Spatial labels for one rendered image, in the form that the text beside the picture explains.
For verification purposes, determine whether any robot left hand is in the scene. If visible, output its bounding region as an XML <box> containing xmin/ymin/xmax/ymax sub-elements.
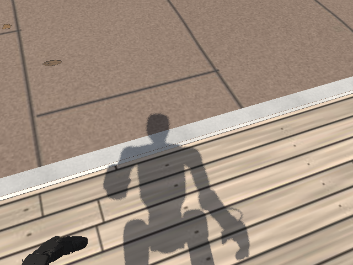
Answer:
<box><xmin>22</xmin><ymin>236</ymin><xmax>88</xmax><ymax>265</ymax></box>

